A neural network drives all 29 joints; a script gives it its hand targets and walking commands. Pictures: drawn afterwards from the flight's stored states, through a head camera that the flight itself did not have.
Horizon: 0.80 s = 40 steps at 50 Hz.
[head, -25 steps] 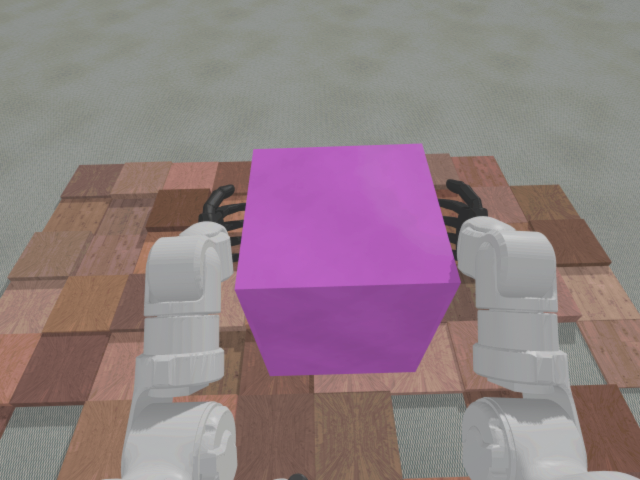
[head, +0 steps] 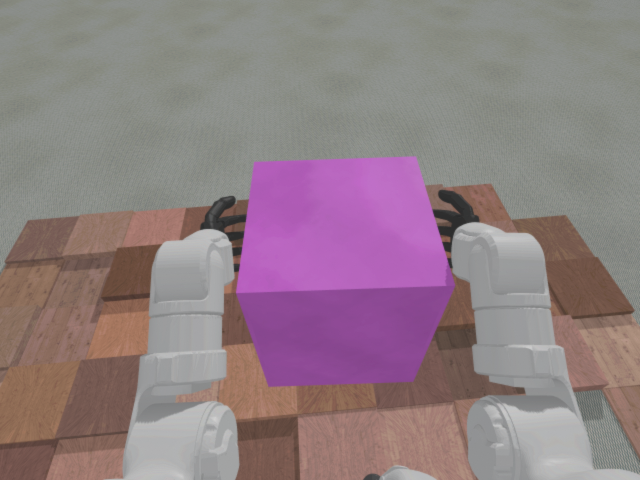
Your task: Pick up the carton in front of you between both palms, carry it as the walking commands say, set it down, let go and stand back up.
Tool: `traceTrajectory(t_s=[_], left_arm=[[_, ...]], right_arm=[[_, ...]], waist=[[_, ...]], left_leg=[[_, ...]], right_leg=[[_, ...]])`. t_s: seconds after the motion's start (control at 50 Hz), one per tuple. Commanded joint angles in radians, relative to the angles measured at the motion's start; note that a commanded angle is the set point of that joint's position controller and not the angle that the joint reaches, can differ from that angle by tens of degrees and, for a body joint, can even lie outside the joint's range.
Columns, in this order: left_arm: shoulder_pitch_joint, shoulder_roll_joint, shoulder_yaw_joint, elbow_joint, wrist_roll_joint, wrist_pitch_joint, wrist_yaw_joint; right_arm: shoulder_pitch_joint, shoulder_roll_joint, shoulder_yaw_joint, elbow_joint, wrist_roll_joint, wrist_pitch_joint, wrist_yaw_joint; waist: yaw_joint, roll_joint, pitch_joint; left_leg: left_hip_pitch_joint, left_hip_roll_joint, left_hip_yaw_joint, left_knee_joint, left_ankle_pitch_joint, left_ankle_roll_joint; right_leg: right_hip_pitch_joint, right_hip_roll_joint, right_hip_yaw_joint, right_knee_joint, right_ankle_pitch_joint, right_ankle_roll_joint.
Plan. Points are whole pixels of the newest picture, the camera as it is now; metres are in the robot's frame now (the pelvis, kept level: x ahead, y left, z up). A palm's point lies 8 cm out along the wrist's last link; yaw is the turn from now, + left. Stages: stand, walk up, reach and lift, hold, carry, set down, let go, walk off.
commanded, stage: carry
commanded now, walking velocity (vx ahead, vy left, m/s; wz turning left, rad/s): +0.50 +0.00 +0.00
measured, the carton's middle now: (338, 278) +0.36 -0.01 +0.04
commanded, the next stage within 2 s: none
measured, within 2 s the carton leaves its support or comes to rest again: neither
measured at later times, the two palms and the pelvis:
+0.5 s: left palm (218, 78) +0.66 +0.17 +0.17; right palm (405, 66) +0.66 -0.13 +0.18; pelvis +0.29 +0.02 +0.01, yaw -2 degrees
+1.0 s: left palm (274, 40) +0.95 +0.10 +0.12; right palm (410, 36) +0.94 -0.20 +0.11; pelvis +0.59 -0.03 +0.02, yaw -1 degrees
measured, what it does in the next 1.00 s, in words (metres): walks ahead: left foot, then right foot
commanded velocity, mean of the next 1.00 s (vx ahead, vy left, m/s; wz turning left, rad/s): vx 0.50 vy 0.00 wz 0.00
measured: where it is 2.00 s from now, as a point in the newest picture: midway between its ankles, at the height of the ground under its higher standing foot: (341, 226)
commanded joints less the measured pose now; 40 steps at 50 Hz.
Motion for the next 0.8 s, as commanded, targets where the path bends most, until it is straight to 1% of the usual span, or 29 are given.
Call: traceTrajectory(t_s=[0.0,0.02,0.04,0.06,0.08,0.14,0.16,0.2,0.22,0.26,0.32,0.36,0.38,0.4,0.42,0.44,0.46,0.48,0.5,0.52,0.54,0.56,0.6,0.62,0.66,0.68,0.74,0.76,0.78], left_arm=[[-0.641,-1.073,-0.63,-0.103,-0.429,-0.024,-0.251],[-0.7,-1.095,-0.648,-0.156,-0.454,-0.03,-0.253],[-0.753,-1.113,-0.67,-0.203,-0.478,-0.034,-0.253],[-0.778,-1.123,-0.683,-0.237,-0.496,-0.036,-0.252],[-0.781,-1.126,-0.694,-0.263,-0.508,-0.036,-0.251],[-0.744,-1.108,-0.709,-0.3,-0.521,-0.026,-0.253],[-0.729,-1.095,-0.712,-0.304,-0.522,-0.022,-0.254],[-0.706,-1.062,-0.717,-0.309,-0.52,-0.012,-0.256],[-0.701,-1.042,-0.718,-0.313,-0.517,-0.007,-0.256],[-0.715,-0.997,-0.717,-0.33,-0.516,0.008,-0.254],[-0.737,-0.93,-0.699,-0.323,-0.511,0.044,-0.243],[-0.751,-0.896,-0.68,-0.291,-0.505,0.073,-0.236],[-0.765,-0.888,-0.671,-0.27,-0.503,0.087,-0.234],[-0.785,-0.887,-0.663,-0.248,-0.505,0.101,-0.233],[-0.798,-0.884,-0.652,-0.226,-0.503,0.113,-0.232],[-0.852,-0.904,-0.641,-0.224,-0.509,0.128,-0.232],[-0.881,-0.921,-0.638,-0.208,-0.518,0.143,-0.234],[-0.906,-0.949,-0.627,-0.193,-0.521,0.145,-0.233],[-0.918,-0.962,-0.609,-0.184,-0.515,0.146,-0.23],[-0.92,-0.983,-0.592,-0.168,-0.509,0.146,-0.227],[-0.91,-1.0,-0.574,-0.147,-0.498,0.146,-0.224],[-0.897,-1.016,-0.562,-0.13,-0.484,0.146,-0.22],[-0.843,-1.052,-0.545,-0.077,-0.449,0.138,-0.216],[-0.816,-1.068,-0.538,-0.05,-0.43,0.128,-0.216],[-0.792,-1.1,-0.535,-0.022,-0.404,0.104,-0.217],[-0.785,-1.112,-0.538,-0.018,-0.397,0.091,-0.218],[-0.773,-1.127,-0.563,-0.028,-0.393,0.058,-0.221],[-0.768,-1.126,-0.571,-0.034,-0.396,0.05,-0.222],[-0.762,-1.123,-0.577,-0.04,-0.401,0.044,-0.224]], right_arm=[[-0.715,1.151,0.672,-0.094,0.418,-0.011,0.261],[-0.736,1.166,0.676,-0.116,0.426,-0.017,0.255],[-0.74,1.173,0.68,-0.136,0.429,-0.021,0.247],[-0.736,1.18,0.683,-0.156,0.43,-0.023,0.238],[-0.725,1.178,0.686,-0.174,0.429,-0.025,0.228],[-0.671,1.147,0.696,-0.214,0.406,-0.027,0.2],[-0.659,1.134,0.7,-0.226,0.398,-0.025,0.193],[-0.646,1.102,0.708,-0.25,0.385,-0.018,0.184],[-0.649,1.082,0.712,-0.265,0.381,-0.013,0.182],[-0.683,1.034,0.716,-0.301,0.382,0.002,0.178],[-0.716,0.958,0.691,-0.306,0.383,0.046,0.178],[-0.722,0.914,0.66,-0.272,0.381,0.081,0.182],[-0.728,0.9,0.642,-0.25,0.381,0.098,0.185],[-0.737,0.889,0.622,-0.224,0.38,0.113,0.189],[-0.735,0.874,0.597,-0.186,0.38,0.124,0.193],[-0.755,0.847,0.567,-0.161,0.364,0.128,0.195],[-0.73,0.861,0.54,-0.117,0.358,0.132,0.194],[-0.754,0.884,0.533,-0.132,0.367,0.139,0.197],[-0.798,0.93,0.54,-0.148,0.387,0.143,0.202],[-0.846,0.964,0.546,-0.168,0.408,0.144,0.209],[-0.882,0.997,0.552,-0.175,0.426,0.145,0.216],[-0.899,1.028,0.555,-0.168,0.438,0.144,0.224],[-0.881,1.078,0.552,-0.131,0.441,0.136,0.24],[-0.869,1.103,0.552,-0.109,0.439,0.129,0.249],[-0.865,1.147,0.561,-0.083,0.437,0.105,0.266],[-0.864,1.162,0.569,-0.077,0.438,0.092,0.271],[-0.855,1.179,0.593,-0.081,0.439,0.053,0.275],[-0.841,1.174,0.599,-0.083,0.436,0.043,0.272],[-0.823,1.166,0.605,-0.087,0.431,0.034,0.267]], waist=[[0.063,-0.227,-0.508],[0.061,-0.121,-0.488],[0.05,-0.088,-0.468],[0.045,-0.094,-0.467],[0.039,-0.104,-0.473],[0.037,-0.12,-0.47],[0.04,-0.121,-0.454],[0.05,-0.138,-0.434],[0.057,-0.15,-0.432],[0.077,-0.152,-0.41],[0.094,-0.149,-0.344],[0.096,-0.162,-0.307],[0.074,-0.17,-0.316],[0.037,-0.147,-0.349],[0.003,-0.083,-0.422],[-0.033,0.138,-0.554],[-0.073,0.307,-0.573],[-0.064,0.231,-0.521],[-0.065,0.122,-0.493],[-0.053,0.066,-0.447],[-0.041,0.057,-0.445],[-0.035,0.066,-0.447],[-0.042,0.09,-0.444],[-0.044,0.097,-0.437],[-0.044,0.097,-0.407],[-0.043,0.096,-0.391],[-0.046,0.109,-0.351],[-0.047,0.118,-0.348],[-0.049,0.126,-0.348]], left_leg=[[-0.558,-0.037,-0.069,0.442,0.032,0.032],[-0.552,-0.012,-0.075,0.411,0.083,0.037],[-0.532,0.016,-0.08,0.358,0.123,0.033],[-0.498,0.028,-0.075,0.308,0.14,0.029],[-0.48,0.027,-0.062,0.265,0.145,0.025],[-0.483,0.023,-0.019,0.134,0.171,0.012],[-0.502,0.025,-0.008,0.079,0.211,0.007],[-0.525,0.026,0.008,0.002,0.313,0.005],[-0.531,0.02,0.021,-0.019,0.344,0.009],[-0.545,0.007,0.036,-0.06,0.384,0.022],[-0.507,-0.017,0.064,-0.192,0.394,0.045],[-0.443,-0.032,0.08,-0.287,0.424,0.067],[-0.333,-0.063,0.113,-0.331,0.366,0.084],[-0.155,-0.095,0.148,-0.406,0.404,0.097],[0.07,-0.067,0.133,-0.403,0.436,0.106],[0.403,0.181,-0.244,-0.359,0.373,0.208],[0.542,0.289,-0.575,-0.457,0.347,0.299],[0.531,0.3,-0.566,-0.478,0.376,0.3],[0.487,0.277,-0.489,-0.461,0.459,0.29],[0.413,0.256,-0.404,-0.456,0.561,0.268],[0.36,0.236,-0.347,-0.475,0.552,0.252],[0.332,0.22,-0.306,-0.492,0.53,0.241],[0.311,0.203,-0.233,-0.515,0.552,0.237],[0.314,0.195,-0.211,-0.521,0.561,0.239],[0.303,0.175,-0.164,-0.536,0.555,0.241],[0.287,0.16,-0.131,-0.537,0.562,0.234],[0.23,0.128,-0.042,-0.521,0.621,0.199],[0.228,0.127,-0.025,-0.5,0.649,0.188],[0.228,0.127,-0.012,-0.476,0.66,0.178]], right_leg=[[0.869,-0.347,0.629,-0.195,0.166,-0.16],[0.815,-0.327,0.538,-0.192,0.233,-0.135],[0.749,-0.312,0.475,-0.208,0.258,-0.114],[0.708,-0.298,0.429,-0.232,0.228,-0.101],[0.692,-0.29,0.396,-0.248,0.216,-0.096],[0.692,-0.273,0.319,-0.274,0.237,-0.113],[0.702,-0.261,0.292,-0.274,0.263,-0.115],[0.734,-0.234,0.245,-0.248,0.355,-0.106],[0.75,-0.223,0.227,-0.232,0.392,-0.104],[0.768,-0.208,0.21,-0.204,0.422,-0.107],[0.737,-0.206,0.2,-0.188,0.415,-0.108],[0.719,-0.203,0.181,-0.155,0.436,-0.084],[0.67,-0.202,0.153,-0.107,0.516,-0.061],[0.602,-0.177,0.103,0.008,0.575,-0.026],[0.492,-0.136,0.065,0.144,0.467,0.01],[0.188,-0.078,0.076,0.424,0.118,0.07],[-0.082,0.064,0.129,0.621,-0.387,0.09],[-0.186,0.03,0.205,0.726,-0.408,0.068],[-0.208,0.001,0.227,0.718,-0.348,0.052],[-0.21,-0.024,0.224,0.674,-0.307,0.051],[-0.191,-0.051,0.231,0.62,-0.278,0.058],[-0.165,-0.059,0.222,0.572,-0.265,0.07],[-0.143,-0.048,0.183,0.462,-0.249,0.09],[-0.15,-0.043,0.17,0.414,-0.224,0.098],[-0.151,-0.043,0.15,0.279,-0.158,0.113],[-0.132,-0.042,0.138,0.203,-0.117,0.116],[-0.024,-0.015,0.081,0.011,0.033,0.106],[0.01,-0.011,0.07,-0.021,0.087,0.096],[0.04,-0.007,0.061,-0.054,0.11,0.085]])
